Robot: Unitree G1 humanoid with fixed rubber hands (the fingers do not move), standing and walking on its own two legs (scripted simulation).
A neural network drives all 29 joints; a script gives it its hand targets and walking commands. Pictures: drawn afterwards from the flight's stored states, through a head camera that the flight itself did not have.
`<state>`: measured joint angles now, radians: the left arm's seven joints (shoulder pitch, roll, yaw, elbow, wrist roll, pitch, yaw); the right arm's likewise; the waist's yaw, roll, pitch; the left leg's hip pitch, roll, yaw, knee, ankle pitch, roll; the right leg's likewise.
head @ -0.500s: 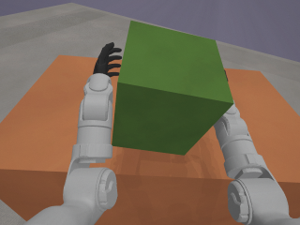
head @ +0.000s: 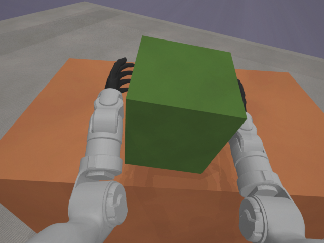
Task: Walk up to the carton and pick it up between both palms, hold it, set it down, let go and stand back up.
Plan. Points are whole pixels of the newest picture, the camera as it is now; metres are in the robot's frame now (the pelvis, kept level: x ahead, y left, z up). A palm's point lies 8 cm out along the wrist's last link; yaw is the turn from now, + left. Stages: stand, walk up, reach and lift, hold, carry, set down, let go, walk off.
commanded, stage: set down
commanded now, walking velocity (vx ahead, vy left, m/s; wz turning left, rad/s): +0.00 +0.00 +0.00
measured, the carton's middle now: (174, 111) +0.38 -0.03 +0.16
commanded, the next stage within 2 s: none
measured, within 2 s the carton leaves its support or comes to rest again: rests again in 1.56 s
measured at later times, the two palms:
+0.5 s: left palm (117, 101) +0.42 +0.12 +0.16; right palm (231, 116) +0.38 -0.18 +0.14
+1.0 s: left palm (122, 107) +0.43 +0.11 +0.13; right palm (231, 123) +0.38 -0.19 +0.11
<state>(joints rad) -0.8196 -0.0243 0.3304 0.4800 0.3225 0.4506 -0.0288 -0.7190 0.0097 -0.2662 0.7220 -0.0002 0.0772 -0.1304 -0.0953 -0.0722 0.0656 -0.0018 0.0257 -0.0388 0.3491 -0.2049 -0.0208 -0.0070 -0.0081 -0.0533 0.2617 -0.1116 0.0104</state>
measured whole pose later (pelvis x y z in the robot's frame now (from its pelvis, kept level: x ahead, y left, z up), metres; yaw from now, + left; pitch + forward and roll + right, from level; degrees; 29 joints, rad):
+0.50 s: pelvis +0.01 +0.00 +0.00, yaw -1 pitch -6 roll -1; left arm -0.77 -0.04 0.34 0.54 0.31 0.38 -0.02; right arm -0.68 0.02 -0.29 0.74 -0.05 0.05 -0.11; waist -0.09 -0.07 0.07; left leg -0.02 0.03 -0.02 0.34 -0.21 -0.02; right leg -0.04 -0.01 -0.04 0.25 -0.11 0.01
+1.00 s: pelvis +0.02 +0.01 +0.00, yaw -2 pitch -4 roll -1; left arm -0.69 -0.07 0.31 0.52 0.30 0.34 0.00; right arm -0.61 0.02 -0.27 0.72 -0.05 0.00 -0.10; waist -0.09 -0.04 0.05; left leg -0.05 0.03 -0.01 0.35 -0.23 -0.01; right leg -0.06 -0.01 -0.03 0.25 -0.12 0.02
